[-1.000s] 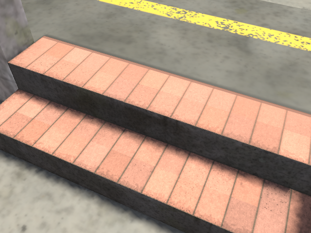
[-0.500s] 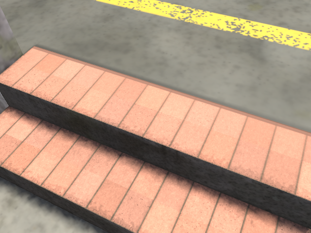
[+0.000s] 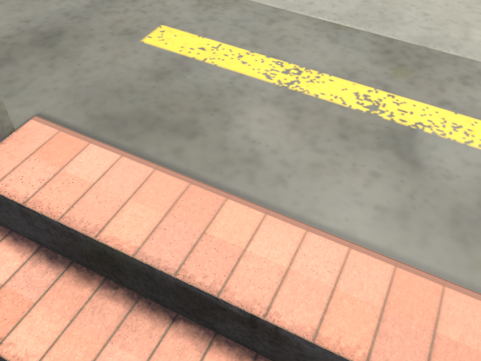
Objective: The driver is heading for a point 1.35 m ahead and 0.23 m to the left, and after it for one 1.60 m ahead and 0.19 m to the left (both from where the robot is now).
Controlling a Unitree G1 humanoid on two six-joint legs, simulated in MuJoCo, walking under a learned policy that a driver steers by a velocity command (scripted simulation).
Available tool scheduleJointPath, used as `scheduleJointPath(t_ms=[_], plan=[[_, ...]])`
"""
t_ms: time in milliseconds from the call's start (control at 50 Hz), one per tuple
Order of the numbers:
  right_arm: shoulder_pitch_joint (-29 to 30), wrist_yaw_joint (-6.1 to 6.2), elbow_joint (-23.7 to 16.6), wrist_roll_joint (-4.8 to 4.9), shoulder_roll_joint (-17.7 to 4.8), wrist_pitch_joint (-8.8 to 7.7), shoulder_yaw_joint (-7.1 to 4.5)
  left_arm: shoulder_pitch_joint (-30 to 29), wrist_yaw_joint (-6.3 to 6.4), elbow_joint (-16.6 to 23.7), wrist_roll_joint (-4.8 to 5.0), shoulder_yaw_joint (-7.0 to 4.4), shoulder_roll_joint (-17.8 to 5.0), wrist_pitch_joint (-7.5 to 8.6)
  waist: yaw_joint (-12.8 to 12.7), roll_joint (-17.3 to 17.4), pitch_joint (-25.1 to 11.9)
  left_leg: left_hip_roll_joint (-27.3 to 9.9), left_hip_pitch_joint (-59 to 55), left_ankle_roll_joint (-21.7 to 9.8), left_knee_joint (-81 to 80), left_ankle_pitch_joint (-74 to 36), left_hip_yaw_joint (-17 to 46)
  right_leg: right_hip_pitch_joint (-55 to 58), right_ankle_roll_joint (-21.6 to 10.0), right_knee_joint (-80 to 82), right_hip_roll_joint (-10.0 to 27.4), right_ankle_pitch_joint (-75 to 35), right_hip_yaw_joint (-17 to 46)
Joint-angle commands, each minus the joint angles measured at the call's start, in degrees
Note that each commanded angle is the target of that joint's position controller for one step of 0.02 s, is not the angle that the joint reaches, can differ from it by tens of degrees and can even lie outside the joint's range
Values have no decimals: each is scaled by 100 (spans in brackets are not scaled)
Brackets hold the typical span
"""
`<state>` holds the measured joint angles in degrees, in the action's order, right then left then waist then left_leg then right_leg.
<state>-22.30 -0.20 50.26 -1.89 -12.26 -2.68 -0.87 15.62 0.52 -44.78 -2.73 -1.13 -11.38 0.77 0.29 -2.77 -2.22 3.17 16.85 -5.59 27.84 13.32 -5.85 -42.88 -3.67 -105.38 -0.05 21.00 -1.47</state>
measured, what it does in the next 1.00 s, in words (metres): climbs: right foot 0.17 m higher, then left foot 0.17 m higher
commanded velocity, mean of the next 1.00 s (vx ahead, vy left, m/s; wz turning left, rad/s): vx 0.50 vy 0.00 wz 0.27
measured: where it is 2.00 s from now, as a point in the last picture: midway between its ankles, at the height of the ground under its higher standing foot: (201, 138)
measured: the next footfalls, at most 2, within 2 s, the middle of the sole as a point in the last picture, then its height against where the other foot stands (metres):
right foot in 0.32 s outside the picture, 0.17 m higher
left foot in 0.92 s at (216, 258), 0.17 m higher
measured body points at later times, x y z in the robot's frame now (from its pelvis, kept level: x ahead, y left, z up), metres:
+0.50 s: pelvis +0.22 -0.06 +0.12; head +0.22 -0.07 +0.57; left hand +0.25 +0.17 -0.02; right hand +0.34 -0.30 -0.01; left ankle +0.18 +0.11 -0.37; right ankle +0.23 -0.12 -0.56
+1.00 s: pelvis +0.53 -0.01 +0.23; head +0.54 -0.05 +0.68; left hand +0.40 +0.20 +0.10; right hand +0.77 -0.19 +0.12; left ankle +0.60 +0.06 -0.39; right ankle +0.33 -0.17 -0.34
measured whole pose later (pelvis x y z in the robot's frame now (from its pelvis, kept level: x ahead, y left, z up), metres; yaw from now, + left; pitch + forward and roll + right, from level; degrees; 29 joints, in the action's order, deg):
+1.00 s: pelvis +0.53 -0.01 +0.23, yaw +15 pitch +7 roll +5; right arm -3.0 -4.1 46.9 -2.4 -12.4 -0.4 -0.2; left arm 29.5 -9.2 -64.8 -5.7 -0.3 -12.6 5.6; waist 1.9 -1.2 -8.7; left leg 9.3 49.8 -7.8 68.4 27.0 -8.5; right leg -18.2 -1.0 -76.8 3.3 3.2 2.5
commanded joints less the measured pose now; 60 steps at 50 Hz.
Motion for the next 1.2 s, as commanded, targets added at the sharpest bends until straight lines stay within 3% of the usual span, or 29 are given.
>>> scheduleJointPath(t_ms=[20, 160, 220, 280, 320, 340, 360, 380, 400, 420, 460, 480, 520, 640, 740, 780, 820, 860, 900, 920, 940, 960, 980, 1000, 1020, 1060, 1100, 1180, 1200], plan=[[-943, -1, 386, -21, -413, -134, -81, -990, 108, 964, 38, 196, 463, -13, 93, 652, 450, -1854, -1028, -790, -1563, 1820, 2227, -2999, -202, -2426, 94, 367, 99], [-797, 163, 895, 154, -300, -230, 135, -2448, 121, 1945, 117, 535, 718, -106, -87, 295, 1058, -1439, 123, -500, -2491, 1584, 1364, -3353, -125, -1105, 339, 334, -471], [-921, 466, 965, 265, -647, -159, 52, -2387, 95, 2025, 101, 618, 711, -155, -1, 567, 581, -1578, -784, -724, -3137, -1375, 1047, -1956, -180, 954, 575, 676, -471], [-748, 319, 619, 265, -814, -103, -29, -848, 102, 1170, 319, 496, 623, -75, -483, 1054, -831, -1618, -1159, -779, -1532, -8780, 29, 1201, -447, 2475, -344, 984, -1259], [-564, 159, 483, 301, -1141, -190, -211, 212, 118, 915, 202, 223, 55, 26, -1060, 1616, -1722, -1764, -1738, -615, 653, -9804, 84, 2421, -650, 4056, -550, 1016, -529], [-299, 7, 79, 387, -934, -294, -259, 815, 200, 688, 63, 19, -465, 44, -1248, 497, -1686, -1229, 128, -268, 2576, -7889, 285, 3477, -1031, 5444, 649, 1104, 2195], [117, -222, -274, 229, -509, -307, -328, 1204, 318, 375, 74, -271, -1290, -79, -1232, -1221, -1659, 137, 1603, 31, 4830, -854, 725, 3845, -1325, 8427, 1777, 1139, 5496], [-8, -241, -367, -62, -68, -248, -319, 469, 311, 328, 160, -334, -1234, -43, -684, -317, -1271, 147, 2234, 69, 6892, -478, 2005, 3143, -1157, 8746, 2159, 2036, 6035], [416, -189, -718, -103, 226, -173, -241, -34, 245, 151, 99, -300, -874, -3, -265, 283, -260, -103, 2841, 15, 7542, -807, 1709, 2207, -900, 8548, 2052, 3096, 5023], [977, -313, -309, 135, -214, -199, -244, 568, -315, -263, -57, 43, -270, 259, -777, -366, 1256, 311, 4226, -619, 8288, -1818, 2658, 1379, -1113, 7996, 1559, 1926, 3593], [527, -431, -378, 20, 384, -183, -45, 82, -573, -925, -115, 185, 620, 332, 136, 576, 567, 201, 4731, -1276, 8543, -1897, 2658, 1605, -780, 7924, 1431, 481, 2385], [313, -475, -226, 50, 613, -144, 35, -266, -554, -1050, -114, 247, 762, 329, 388, 317, 483, 136, 5162, -1403, 8844, -1603, 2590, 1608, -665, 8139, 1261, 520, 2054], [635, -451, -389, 134, 226, -109, -4, -472, -512, -1198, -352, 340, 781, 344, 688, 522, -36, -8, 5377, -1419, 8242, -1658, 2044, 1808, -286, 8502, 1052, 319, 994], [2483, -507, -676, 204, 143, -121, 76, 1600, -373, -1871, -576, 352, 109, 462, -198, -203, -85, -191, 6666, -1014, 8510, -983, 956, 3688, -135, 9065, 1113, -1921, -128], [3371, -286, -1032, 383, 375, -7, 286, 2400, -484, -2430, -897, 524, 354, 357, -292, -121, 263, -220, 8675, -1288, 8576, -21, 965, 5575, -410, 9445, 1672, -2811, -165], [4212, -310, -1379, 313, 230, 167, 332, 2942, -580, -2659, -849, 571, 321, 317, -467, 131, 222, -286, 8172, -1229, 7406, -714, 346, 5208, -301, 9727, 1563, -2857, -415], [4595, -446, -1778, 308, 188, 486, 395, 1929, -813, -2359, -777, 519, -120, 312, 225, -240, 237, -487, 5273, -1228, 6280, -500, -528, 2921, -76, 10453, 1597, -5917, -1255], [3649, -595, -1702, 347, -32, 604, 305, 1940, -722, -2168, -309, 280, -1082, 711, 874, -836, -181, 250, 2796, -681, 6226, -91, -1024, 2404, 17, 9446, 1756, -11250, -1461], [2393, -548, -1178, 208, -469, 529, 131, 1883, -663, -2049, -30, -3, -1965, 773, 1169, -1031, -123, 764, 2438, -486, 4137, 1075, -1034, 3930, 182, 8304, 2051, -12882, -1120], [1015, -470, -591, 170, -713, 456, -27, 1563, -715, -1963, -194, -92, -2051, 725, 1543, -921, -498, 768, 1018, -587, 3360, 628, -387, 3593, 343, 6976, 2010, -12760, -851], [-834, -330, 153, -27, -1129, 507, -233, 1736, -881, -1915, -676, -106, -1620, 626, 1707, -188, -1815, 496, -1822, -1178, 3278, -1794, 1605, 1575, 504, 4675, 1685, -9828, -444], [-1678, -358, 525, -188, -1100, 472, -178, 1952, -1137, -1816, -543, -70, -917, 511, 1357, 1198, -2795, -766, -2558, -2267, 1195, -1839, 4823, 364, 537, 716, -211, -1428, 246], [-1293, -309, 414, -277, -1236, 272, -385, 1460, -1159, -1529, -103, -96, -418, 497, 1271, 680, -1837, -1088, -1249, -1805, 168, 137, 5595, -497, -49, -761, -557, -2070, 1728], [-542, -299, 501, -127, -1034, 28, -312, 717, -972, -1294, -100, -36, -103, 590, 951, 314, -427, -945, -26, -1612, 182, 1024, 5185, -1304, -115, -1583, -497, -2219, 1683], [179, -304, 500, 50, -603, -177, -186, 557, -758, -1130, -355, 52, 28, 605, 517, 82, -483, -788, 254, -1693, 220, 1397, 4988, -1564, -194, -1684, -420, -2050, 1706], [1065, -370, 738, -196, 264, -267, 101, 281, -505, -606, -281, 172, 80, 497, -273, -283, -205, -562, 1172, -1425, 21, 1268, 3988, -1792, -407, -1220, -180, -1968, 1620], [1367, -411, 684, 26, 264, -539, 160, 60, -403, -321, -211, 214, -93, 327, -622, 131, -34, -312, 1831, -1155, -217, 499, 3029, -1774, -275, -862, 53, -1230, 1129], [518, -134, 463, -270, -259, -854, 79, -841, -279, 279, -61, 158, -506, 567, -125, 230, -74, 174, 2201, -668, -542, -801, 1901, -137, 292, 2148, 548, -1838, 471], [562, -109, 274, -180, -359, -888, 41, -996, -340, 374, -30, 202, -480, 539, -104, 189, -66, 198, 2572, -573, -637, -1002, 1667, 838, 495, 3495, 643, -2170, 350]])
Keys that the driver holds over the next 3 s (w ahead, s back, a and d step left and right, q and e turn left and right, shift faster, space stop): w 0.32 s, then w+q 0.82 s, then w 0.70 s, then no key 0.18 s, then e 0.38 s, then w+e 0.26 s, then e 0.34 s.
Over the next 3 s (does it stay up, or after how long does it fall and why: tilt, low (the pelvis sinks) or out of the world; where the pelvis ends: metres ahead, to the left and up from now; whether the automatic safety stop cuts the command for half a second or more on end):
stays up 1.25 0.21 0.35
